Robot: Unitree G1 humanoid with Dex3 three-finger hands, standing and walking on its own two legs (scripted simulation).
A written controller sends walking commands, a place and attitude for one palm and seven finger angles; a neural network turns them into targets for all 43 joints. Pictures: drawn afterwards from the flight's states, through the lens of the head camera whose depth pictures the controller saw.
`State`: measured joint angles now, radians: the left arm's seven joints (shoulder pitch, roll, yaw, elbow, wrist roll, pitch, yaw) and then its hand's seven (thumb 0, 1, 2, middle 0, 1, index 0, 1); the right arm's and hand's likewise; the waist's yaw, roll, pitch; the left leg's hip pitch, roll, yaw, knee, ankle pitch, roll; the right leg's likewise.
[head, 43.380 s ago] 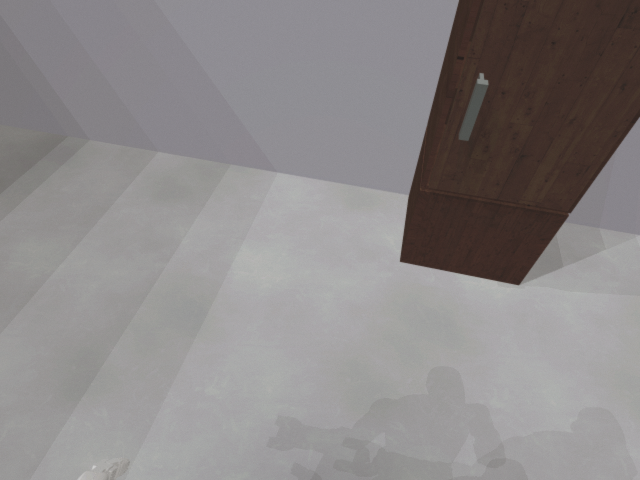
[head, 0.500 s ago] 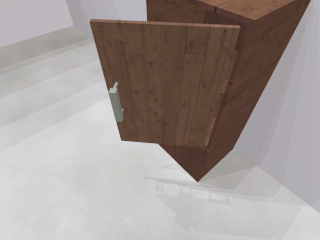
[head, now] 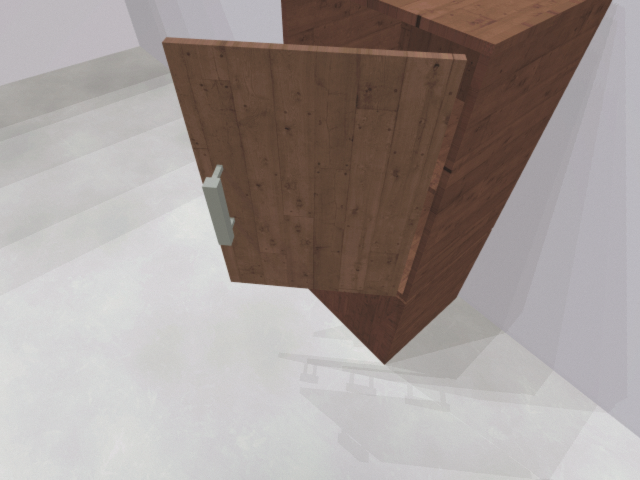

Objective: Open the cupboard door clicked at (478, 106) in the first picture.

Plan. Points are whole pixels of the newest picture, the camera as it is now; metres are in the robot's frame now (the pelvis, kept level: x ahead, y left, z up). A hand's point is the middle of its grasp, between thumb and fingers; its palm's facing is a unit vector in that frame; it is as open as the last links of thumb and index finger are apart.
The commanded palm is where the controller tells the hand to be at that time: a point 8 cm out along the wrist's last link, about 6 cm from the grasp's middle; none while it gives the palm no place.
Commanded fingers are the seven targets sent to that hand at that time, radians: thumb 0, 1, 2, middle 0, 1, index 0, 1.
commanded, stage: come to a stop and stand still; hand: left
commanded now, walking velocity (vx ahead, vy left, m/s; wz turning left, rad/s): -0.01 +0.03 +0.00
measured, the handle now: (222, 205) +0.58 +0.22 -0.05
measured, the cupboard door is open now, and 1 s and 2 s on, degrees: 43 43 43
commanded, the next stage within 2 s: look again from close up in 0.88 s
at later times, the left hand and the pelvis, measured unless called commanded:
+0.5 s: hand out of the picture -0.01 +0.19 -0.18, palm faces +0.02 -0.98 -0.21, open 7.4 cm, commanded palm none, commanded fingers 0.00 0.90 0.90 -0.20 -0.30 -0.20 -0.30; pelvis -0.03 +0.00 +0.00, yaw +1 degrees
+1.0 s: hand out of the picture -0.04 +0.18 -0.18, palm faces +0.04 -0.98 -0.17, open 7.4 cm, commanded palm none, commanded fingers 0.00 0.90 0.90 -0.20 -0.30 -0.20 -0.30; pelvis -0.04 +0.01 +0.00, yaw +1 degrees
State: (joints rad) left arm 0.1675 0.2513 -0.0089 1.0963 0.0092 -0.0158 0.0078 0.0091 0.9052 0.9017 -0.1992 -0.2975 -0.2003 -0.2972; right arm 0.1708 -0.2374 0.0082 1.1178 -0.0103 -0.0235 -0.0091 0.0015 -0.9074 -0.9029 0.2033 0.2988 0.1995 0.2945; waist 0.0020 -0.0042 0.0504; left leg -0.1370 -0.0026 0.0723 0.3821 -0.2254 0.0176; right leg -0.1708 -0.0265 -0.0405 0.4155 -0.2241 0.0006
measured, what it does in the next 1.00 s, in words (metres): stands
